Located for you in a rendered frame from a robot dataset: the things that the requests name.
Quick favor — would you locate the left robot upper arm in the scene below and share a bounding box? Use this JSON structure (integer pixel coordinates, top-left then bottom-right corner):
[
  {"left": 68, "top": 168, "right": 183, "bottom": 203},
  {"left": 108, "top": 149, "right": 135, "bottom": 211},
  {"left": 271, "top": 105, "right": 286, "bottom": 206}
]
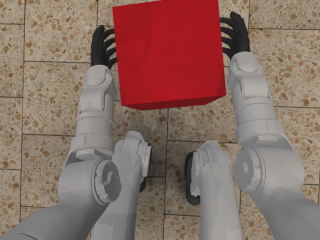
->
[{"left": 0, "top": 158, "right": 122, "bottom": 240}]

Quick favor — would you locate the right robot upper arm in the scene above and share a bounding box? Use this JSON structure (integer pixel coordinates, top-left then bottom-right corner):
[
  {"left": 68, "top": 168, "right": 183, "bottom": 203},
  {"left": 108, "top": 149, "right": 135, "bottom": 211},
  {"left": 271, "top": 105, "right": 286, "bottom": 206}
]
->
[{"left": 233, "top": 146, "right": 320, "bottom": 240}]

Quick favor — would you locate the left robot hand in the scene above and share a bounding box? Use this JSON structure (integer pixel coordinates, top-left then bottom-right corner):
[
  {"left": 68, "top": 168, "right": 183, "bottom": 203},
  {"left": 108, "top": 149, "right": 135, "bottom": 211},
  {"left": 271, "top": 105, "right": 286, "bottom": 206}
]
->
[{"left": 90, "top": 24, "right": 117, "bottom": 70}]

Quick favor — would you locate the left robot shin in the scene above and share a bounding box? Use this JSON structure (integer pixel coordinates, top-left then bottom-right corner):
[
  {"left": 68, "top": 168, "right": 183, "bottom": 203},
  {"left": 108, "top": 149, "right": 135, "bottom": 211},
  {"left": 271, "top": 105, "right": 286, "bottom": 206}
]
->
[{"left": 111, "top": 131, "right": 146, "bottom": 183}]

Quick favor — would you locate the right robot forearm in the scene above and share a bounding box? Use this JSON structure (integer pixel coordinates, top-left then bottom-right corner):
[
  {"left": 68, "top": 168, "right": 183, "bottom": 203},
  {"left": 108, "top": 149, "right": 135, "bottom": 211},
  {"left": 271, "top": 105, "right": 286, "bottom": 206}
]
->
[{"left": 226, "top": 51, "right": 305, "bottom": 184}]

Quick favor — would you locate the left robot thigh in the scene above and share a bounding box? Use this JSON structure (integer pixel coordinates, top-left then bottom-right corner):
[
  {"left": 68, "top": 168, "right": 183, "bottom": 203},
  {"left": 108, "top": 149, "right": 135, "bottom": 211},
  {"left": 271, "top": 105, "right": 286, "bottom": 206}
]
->
[{"left": 90, "top": 137, "right": 152, "bottom": 240}]

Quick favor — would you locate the carton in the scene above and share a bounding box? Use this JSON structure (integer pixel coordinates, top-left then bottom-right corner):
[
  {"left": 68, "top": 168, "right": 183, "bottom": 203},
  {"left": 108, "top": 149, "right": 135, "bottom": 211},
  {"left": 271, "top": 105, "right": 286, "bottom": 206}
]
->
[{"left": 112, "top": 0, "right": 226, "bottom": 111}]

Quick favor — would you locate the right robot hand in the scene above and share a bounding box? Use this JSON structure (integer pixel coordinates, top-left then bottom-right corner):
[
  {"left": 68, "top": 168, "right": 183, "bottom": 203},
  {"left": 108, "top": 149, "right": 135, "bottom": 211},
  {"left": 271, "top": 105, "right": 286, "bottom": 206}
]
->
[{"left": 219, "top": 11, "right": 251, "bottom": 61}]

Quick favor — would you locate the left robot forearm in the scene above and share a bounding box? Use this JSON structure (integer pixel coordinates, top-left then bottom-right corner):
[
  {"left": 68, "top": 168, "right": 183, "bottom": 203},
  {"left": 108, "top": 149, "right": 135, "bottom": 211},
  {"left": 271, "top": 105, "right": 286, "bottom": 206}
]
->
[{"left": 58, "top": 64, "right": 118, "bottom": 195}]

